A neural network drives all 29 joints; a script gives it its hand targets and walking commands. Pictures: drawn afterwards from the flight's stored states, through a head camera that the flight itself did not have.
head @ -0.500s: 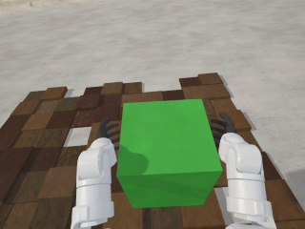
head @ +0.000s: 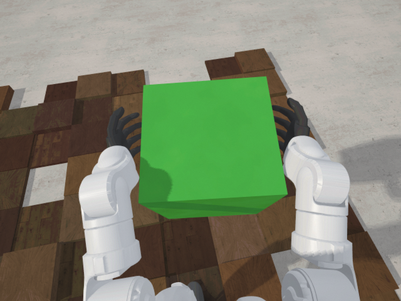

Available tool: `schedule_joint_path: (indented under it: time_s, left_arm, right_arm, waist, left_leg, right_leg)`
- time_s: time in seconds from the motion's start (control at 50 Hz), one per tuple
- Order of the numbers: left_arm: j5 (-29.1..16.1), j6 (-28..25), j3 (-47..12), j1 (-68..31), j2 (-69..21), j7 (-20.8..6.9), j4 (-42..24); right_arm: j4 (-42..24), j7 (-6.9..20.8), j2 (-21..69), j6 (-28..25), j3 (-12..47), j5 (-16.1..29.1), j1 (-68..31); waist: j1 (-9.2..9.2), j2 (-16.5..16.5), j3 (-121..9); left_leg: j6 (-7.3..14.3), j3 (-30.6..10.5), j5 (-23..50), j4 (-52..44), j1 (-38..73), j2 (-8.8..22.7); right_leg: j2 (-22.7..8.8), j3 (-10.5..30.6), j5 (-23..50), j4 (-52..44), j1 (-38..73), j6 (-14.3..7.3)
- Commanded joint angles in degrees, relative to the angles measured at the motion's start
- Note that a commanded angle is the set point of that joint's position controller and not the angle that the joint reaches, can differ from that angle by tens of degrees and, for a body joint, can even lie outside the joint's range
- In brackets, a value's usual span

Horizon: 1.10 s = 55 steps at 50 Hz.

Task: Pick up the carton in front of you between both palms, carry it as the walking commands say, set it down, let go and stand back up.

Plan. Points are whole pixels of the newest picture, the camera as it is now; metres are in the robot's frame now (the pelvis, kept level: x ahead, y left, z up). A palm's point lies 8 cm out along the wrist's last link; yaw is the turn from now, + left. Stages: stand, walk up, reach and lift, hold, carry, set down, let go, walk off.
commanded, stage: carry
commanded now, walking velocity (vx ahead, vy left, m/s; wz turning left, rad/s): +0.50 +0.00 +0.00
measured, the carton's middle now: (209, 159) +0.38 -0.02 +0.04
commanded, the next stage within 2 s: none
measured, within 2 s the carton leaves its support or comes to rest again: neither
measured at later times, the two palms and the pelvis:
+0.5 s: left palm (132, 51) +0.64 +0.14 +0.11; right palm (256, 35) +0.68 -0.16 +0.11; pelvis +0.34 -0.05 +0.03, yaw +4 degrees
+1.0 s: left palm out of the picture +0.97 +0.15 +0.13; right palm out of the picture +0.96 -0.15 +0.13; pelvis +0.63 +0.00 +0.05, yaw +1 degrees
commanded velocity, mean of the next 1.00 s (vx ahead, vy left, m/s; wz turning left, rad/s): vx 0.50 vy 0.00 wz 0.00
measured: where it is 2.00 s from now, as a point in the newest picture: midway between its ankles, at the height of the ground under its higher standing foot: (204, 102)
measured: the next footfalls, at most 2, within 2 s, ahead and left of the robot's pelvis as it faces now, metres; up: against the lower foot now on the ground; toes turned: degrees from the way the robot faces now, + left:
right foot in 0.34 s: +0.43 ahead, -0.10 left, +0.01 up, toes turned -3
left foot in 0.80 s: +0.67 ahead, +0.10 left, +0.03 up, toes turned +9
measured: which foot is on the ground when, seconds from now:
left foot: down 0.00-0.36, up 0.38-0.78, down 0.80-1.00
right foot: up 0.00-0.32, down 0.34-0.84, up 0.86-1.00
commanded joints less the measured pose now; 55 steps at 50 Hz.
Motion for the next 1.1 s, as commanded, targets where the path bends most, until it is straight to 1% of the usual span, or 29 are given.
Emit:
schedule_joint_path:
  time_s: [0.0, 0.04, 0.1, 0.14, 0.2, 0.26, 0.3, 0.32, 0.34, 0.36, 0.38, 0.4, 0.42, 0.44, 0.48, 0.58, 0.72, 0.74, 0.78, 0.8, 0.82, 0.84, 0.86, 0.88, 0.9, 0.92, 0.96, 1.02, 1.08]
  left_arm:
    - [-6.14, 2.42, -32.3, -27.54, -38.88, -0.17, -8.38]
    - [-4.33, 2.61, -32.18, -24.6, -39.66, -0.81, -7.79]
    - [-2.84, 1.94, -33.61, -22.55, -40.88, -1.64, -5.8]
    - [-1.84, 1.65, -34.39, -22.61, -41.24, -1.82, -4.94]
    - [-1.36, 1.63, -35.62, -22.94, -41.95, -1.86, -3.28]
    - [-1.86, 2.15, -36.41, -22.31, -41.89, -1.72, -1.41]
    - [-1.7, 2.53, -35.83, -21.11, -41.32, -1.64, 1.11]
    - [-1.51, 2.64, -35.17, -20.27, -41.17, -1.66, 2.36]
    - [-1.0, 2.72, -34.01, -19.58, -40.05, -1.53, 3.79]
    - [-1.95, 2.61, -34.06, -22.19, -40.09, -1.15, 5.02]
    - [-3.35, 2.53, -35.12, -22.45, -42.59, -1.56, 5.32]
    - [-4.79, 2.09, -36.31, -24.29, -45.37, -2.1, 4.53]
    - [-6.01, 1.59, -37.51, -27.06, -47.81, -2.66, 3.16]
    - [-7.03, 1.04, -38.49, -29.63, -49.32, -3.13, 2.2]
    - [-7.81, -0.01, -39.61, -31.6, -50.67, -3.58, 1.4]
    - [-6.73, -1.14, -38.2, -26.99, -45.81, -2.43, 0.19]
    - [-2.6, 1.05, -34.0, -21.09, -39.87, -1.24, 1.75]
    - [-2.24, 1.36, -33.72, -21.14, -39.73, -1.23, 2.2]
    - [-1.83, 1.89, -33.55, -21.87, -39.98, -1.23, 3.13]
    - [-1.9, 2.19, -33.56, -23.31, -40.43, -1.24, 3.21]
    - [-2.61, 2.45, -34.31, -24.31, -41.89, -1.58, 2.79]
    - [-3.82, 2.41, -34.96, -26.47, -42.96, -1.77, 2.52]
    - [-4.49, 2.07, -35.14, -27.17, -45.24, -1.96, 2.89]
    - [-4.38, 1.62, -34.63, -27.32, -46.6, -2.1, 2.81]
    - [-3.93, 1.18, -34.39, -27.48, -47.69, -2.21, 3.18]
    - [-3.71, 0.75, -34.33, -27.39, -48.14, -2.23, 3.55]
    - [-3.29, -0.08, -34.79, -26.63, -47.76, -2.1, 3.05]
    - [-3.33, -0.86, -35.05, -25.34, -45.25, -1.42, 1.21]
    - [-3.58, -0.38, -34.75, -23.14, -41.9, -0.95, -0.06]
  right_arm:
    - [-11.49, 1.46, 40.99, 1.77, 37.32, 11.87, -27.81]
    - [-13.6, 2.63, 42.57, 1.73, 39.62, 12.65, -28.22]
    - [-13.15, 4.03, 43.18, 1.16, 41.6, 13.23, -28.2]
    - [-10.91, 4.61, 43.22, 1.01, 41.4, 12.34, -26.81]
    - [-7.05, 4.82, 42.85, 1.0, 39.77, 10.2, -24.01]
    - [-3.2, 3.9, 40.75, 1.3, 36.53, 6.67, -19.38]
    - [-0.93, 2.81, 39.62, 1.67, 34.35, 3.97, -18.08]
    - [-0.19, 2.33, 38.88, 1.86, 33.57, 2.93, -18.09]
    - [0.76, 1.86, 38.56, 2.21, 32.92, 2.31, -18.41]
    - [1.71, 1.74, 39.09, 2.28, 32.03, 2.01, -17.79]
    - [1.77, 1.46, 39.46, 2.04, 31.74, 1.86, -19.06]
    - [1.61, 1.42, 41.2, 1.65, 30.84, 1.75, -20.65]
    - [1.41, 1.54, 42.76, 1.11, 30.33, 1.8, -22.48]
    - [1.7, 1.68, 43.75, 0.61, 29.8, 1.46, -23.35]
    - [2.15, 1.93, 44.96, -0.38, 30.21, 1.28, -24.0]
    - [-0.08, 1.31, 42.51, -1.53, 32.63, 2.92, -23.57]
    - [1.02, 1.19, 40.16, 0.69, 33.23, 4.1, -22.03]
    - [1.57, 1.28, 40.2, 1.0, 32.92, 4.09, -22.18]
    - [3.61, 1.34, 40.42, 1.47, 31.7, 3.55, -21.0]
    - [4.62, 1.33, 39.89, 1.57, 30.61, 2.72, -19.83]
    - [4.5, 0.98, 39.25, 1.32, 30.4, 2.1, -21.44]
    - [5.17, 1.17, 41.35, 1.39, 30.41, 2.39, -20.61]
    - [3.5, 1.66, 43.01, 1.21, 31.56, 3.22, -22.35]
    - [2.16, 2.19, 45.17, 0.7, 33.02, 4.15, -24.04]
    - [0.4, 2.64, 46.78, 0.0, 34.55, 5.21, -26.88]
    - [-0.69, 2.93, 47.38, -0.61, 35.56, 6.0, -28.37]
    - [-1.94, 3.22, 47.08, -1.57, 36.72, 7.02, -28.09]
    - [-3.36, 2.81, 44.51, -2.13, 37.35, 7.5, -25.68]
    - [-3.4, 1.85, 41.27, -1.6, 36.68, 6.88, -22.37]
  waist:
    - [-1.35, 2.93, -35.99]
    - [-0.78, 2.36, -35.22]
    - [-0.55, 4.23, -33.65]
    - [-0.8, 4.99, -30.51]
    - [0.16, 10.13, -27.08]
    - [-0.04, 10.06, -24.65]
    - [3.59, 10.13, -27.9]
    - [5.68, 7.72, -30.94]
    - [7.21, -1.33, -33.46]
    - [6.61, -17.39, -34.96]
    - [6.24, -12.52, -34.05]
    - [6.68, -7.43, -31.43]
    - [5.79, -1.29, -28.98]
    - [5.2, -0.05, -27.83]
    - [4.33, -2.0, -28.5]
    - [5.13, -5.26, -27.61]
    - [6.41, -8.91, -23.38]
    - [6.14, -9.09, -23.3]
    - [2.69, -6.78, -27.74]
    - [-0.19, -1.57, -32.19]
    - [-0.99, 14.9, -35.69]
    - [-0.64, 17.77, -32.51]
    - [-0.28, 11.27, -31.85]
    - [-0.18, 3.43, -31.09]
    - [0.36, 1.74, -29.23]
    - [0.73, 3.27, -28.73]
    - [0.62, 7.42, -29.1]
    - [0.48, 8.07, -27.0]
    - [0.12, 8.19, -25.93]
  left_leg:
    - [8.41, -31.16, 30.16, -9.05, 49.44, 20.18]
    - [6.71, -27.85, 27.59, -10.22, 45.69, 18.88]
    - [6.92, -23.64, 30.04, -9.14, 45.86, 18.08]
    - [6.48, -18.74, 32.64, -12.09, 39.62, 16.47]
    - [3.23, -10.92, 39.63, -11.79, 33.95, 13.18]
    - [0.53, -6.0, 48.15, -9.46, 33.24, 10.44]
    - [-2.63, -2.49, 51.05, 1.55, 30.41, 11.24]
    - [-4.02, -1.49, 40.34, 10.65, 24.65, 10.29]
    - [-5.5, -0.83, 21.47, 23.51, 13.77, 6.17]
    - [-6.95, -5.07, -14.49, 39.25, -2.61, -3.39]
    - [-4.86, -11.43, -17.13, 46.09, -8.65, 0.51]
    - [-3.91, -12.5, -15.01, 44.85, -10.59, 2.56]
    - [-3.84, -12.17, -12.52, 40.56, -10.03, 4.25]
    - [-3.95, -12.3, -10.49, 35.55, -9.09, 5.67]
    - [-4.67, -11.06, -8.03, 28.66, -5.58, 6.27]
    - [-6.83, -7.28, -4.77, 12.82, -8.38, 6.66]
    - [-6.42, -0.04, 2.51, -2.47, -3.62, 2.58]
    - [-5.83, 1.02, 2.34, -4.81, -1.22, 1.8]
    - [-3.29, 1.56, 3.6, -8.34, 18.59, 1.54]
    - [0.25, -10.36, -0.01, -9.41, 31.5, 8.82]
    - [8.59, -33.63, 2.97, -10.7, 45.2, 20.97]
    - [10.58, -40.38, 13.33, -14.0, 47.24, 23.93]
    - [10.35, -35.8, 18.09, -11.8, 46.4, 24.06]
    - [7.99, -31.75, 16.81, -12.46, 43.1, 23.11]
    - [5.55, -27.86, 13.46, -14.61, 38.83, 22.19]
    - [3.74, -23.65, 10.04, -16.6, 35.43, 20.56]
    - [3.31, -18.67, 9.99, -17.25, 34.67, 18.61]
    - [2.73, -13.29, 9.32, -17.7, 33.93, 16.39]
    - [0.95, -8.87, 11.9, -14.6, 32.94, 14.51]
  right_leg:
    - [-2.71, 2.59, 2.36, 5.08, -24.98, -0.37]
    - [-3.14, 1.03, 4.17, 1.72, -23.29, -0.34]
    - [-4.12, -0.68, 3.35, -2.53, -28.61, -0.6]
    - [-3.19, -3.89, 3.1, -14.75, -24.37, -0.65]
    - [-1.17, -8.45, 14.25, -26.8, -16.53, -1.34]
    - [1.95, -12.69, 24.59, -41.21, -7.92, -1.33]
    - [3.45, -14.48, 26.33, -48.32, 7.02, -2.02]
    - [0.71, -10.25, 24.36, -48.13, 17.09, -2.52]
    - [-11.42, 8.94, 24.34, -48.78, 26.07, -5.0]
    - [-22.13, 33.39, 26.03, -54.84, 34.89, -14.65]
    - [-22.67, 33.13, 23.5, -54.55, 34.82, -15.93]
    - [-21.01, 28.93, 25.61, -54.33, 31.3, -15.24]
    - [-19.95, 24.49, 26.25, -55.03, 26.52, -13.19]
    - [-19.12, 21.37, 25.76, -56.07, 23.4, -11.38]
    - [-17.53, 16.06, 23.18, -58.25, 20.59, -9.4]
    - [-16.57, 8.71, 26.97, -60.29, 25.25, -10.77]
    - [-12.8, -0.39, 44.8, -55.52, 30.07, -5.92]
    - [-12.36, -1.5, 46.87, -53.01, 29.74, -5.32]
    - [-10.53, -6.58, 51.09, -41.05, 19.95, -2.22]
    - [-8.22, -9.01, 40.93, -29.61, 9.27, 0.23]
    - [-1.67, -6.73, 23.2, -12.76, -10.09, 2.36]
    - [1.51, -2.17, -1.52, -4.26, -21.8, 1.38]
    - [-2.26, 1.98, -2.28, -1.6, -23.76, 0.26]
    - [-4.71, 3.21, 0.9, -6.11, -22.87, -0.16]
    - [-6.42, 3.17, 3.44, -11.78, -21.0, 0.04]
    - [-6.86, 2.13, 5.51, -17.75, -17.72, 0.7]
    - [-5.62, -0.36, 10.01, -21.88, -15.72, 1.72]
    - [-6.06, -1.78, 17.29, -33.47, -14.39, 2.97]
    - [-5.07, -3.61, 26.02, -41.62, -10.22, 2.47]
